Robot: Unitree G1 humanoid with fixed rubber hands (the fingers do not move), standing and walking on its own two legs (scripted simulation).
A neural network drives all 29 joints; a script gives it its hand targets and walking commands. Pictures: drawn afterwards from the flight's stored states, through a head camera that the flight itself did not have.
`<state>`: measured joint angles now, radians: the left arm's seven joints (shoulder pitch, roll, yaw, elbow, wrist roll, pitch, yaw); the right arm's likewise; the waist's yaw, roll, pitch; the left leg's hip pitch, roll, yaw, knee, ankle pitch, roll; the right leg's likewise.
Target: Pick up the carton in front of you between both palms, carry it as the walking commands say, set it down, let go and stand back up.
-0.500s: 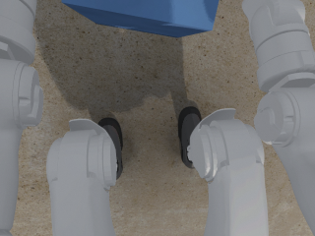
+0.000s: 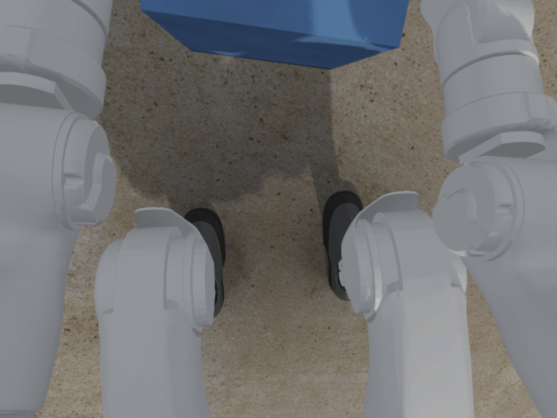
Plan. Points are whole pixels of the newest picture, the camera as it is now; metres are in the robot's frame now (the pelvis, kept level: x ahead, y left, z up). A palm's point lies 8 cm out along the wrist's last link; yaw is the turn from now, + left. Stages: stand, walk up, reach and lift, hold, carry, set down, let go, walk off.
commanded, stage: reach and lift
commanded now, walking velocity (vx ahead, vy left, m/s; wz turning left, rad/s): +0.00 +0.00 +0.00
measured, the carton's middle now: out of the picture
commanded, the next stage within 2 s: none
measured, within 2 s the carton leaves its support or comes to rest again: leaves its support in 0.18 s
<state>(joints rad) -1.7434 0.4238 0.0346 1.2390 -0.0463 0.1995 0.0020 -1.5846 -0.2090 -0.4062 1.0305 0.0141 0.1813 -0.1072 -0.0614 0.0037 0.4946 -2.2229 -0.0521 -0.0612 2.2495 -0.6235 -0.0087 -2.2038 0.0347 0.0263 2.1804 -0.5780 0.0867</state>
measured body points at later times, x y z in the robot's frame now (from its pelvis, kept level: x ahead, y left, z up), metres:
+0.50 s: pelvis -0.01 -0.01 +0.06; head +0.29 +0.02 +0.40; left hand +0.55 +0.16 -0.01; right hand +0.53 -0.15 -0.02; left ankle +0.10 +0.12 -0.33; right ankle +0.12 -0.15 -0.33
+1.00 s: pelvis +0.01 -0.01 +0.17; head +0.25 +0.01 +0.56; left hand +0.51 +0.16 +0.12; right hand +0.50 -0.14 +0.12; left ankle +0.10 +0.12 -0.33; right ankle +0.12 -0.15 -0.33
